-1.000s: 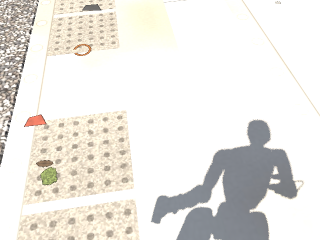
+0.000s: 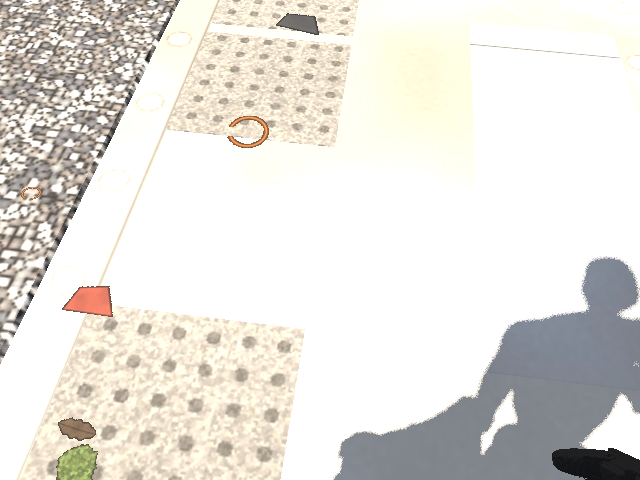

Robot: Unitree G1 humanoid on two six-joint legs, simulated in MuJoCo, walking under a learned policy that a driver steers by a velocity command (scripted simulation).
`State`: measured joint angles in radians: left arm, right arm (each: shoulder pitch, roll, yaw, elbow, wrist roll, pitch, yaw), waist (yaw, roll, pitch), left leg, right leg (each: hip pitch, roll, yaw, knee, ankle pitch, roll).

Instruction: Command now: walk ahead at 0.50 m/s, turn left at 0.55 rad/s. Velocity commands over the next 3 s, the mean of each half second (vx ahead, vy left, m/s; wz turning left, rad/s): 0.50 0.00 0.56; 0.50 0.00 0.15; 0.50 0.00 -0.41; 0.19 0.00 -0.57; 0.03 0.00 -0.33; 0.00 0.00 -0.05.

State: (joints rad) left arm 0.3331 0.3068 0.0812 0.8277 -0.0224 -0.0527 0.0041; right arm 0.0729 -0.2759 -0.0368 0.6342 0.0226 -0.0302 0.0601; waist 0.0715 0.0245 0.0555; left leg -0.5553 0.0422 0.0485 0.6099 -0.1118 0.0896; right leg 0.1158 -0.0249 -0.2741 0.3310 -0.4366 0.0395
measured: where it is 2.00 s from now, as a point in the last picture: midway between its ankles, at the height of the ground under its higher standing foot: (280, 242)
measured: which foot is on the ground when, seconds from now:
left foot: up 0.00-0.00, down 0.02-0.50, up 0.52-0.96, down 0.98-1.00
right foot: down 0.00-0.02, up 0.04-0.48, down 0.50-0.98, up 1.00-1.00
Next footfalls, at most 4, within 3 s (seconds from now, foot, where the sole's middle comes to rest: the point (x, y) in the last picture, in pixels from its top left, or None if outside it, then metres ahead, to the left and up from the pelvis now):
0.02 left None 0.18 0.09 -0.76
0.50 right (383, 463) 0.48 -0.07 -0.76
0.98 left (230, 374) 0.64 0.26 -0.76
1.52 right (320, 255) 0.98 0.09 -0.76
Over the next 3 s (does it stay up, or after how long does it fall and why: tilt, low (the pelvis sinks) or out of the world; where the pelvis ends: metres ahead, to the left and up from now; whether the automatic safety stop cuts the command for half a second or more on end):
stays up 1.01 0.15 0.02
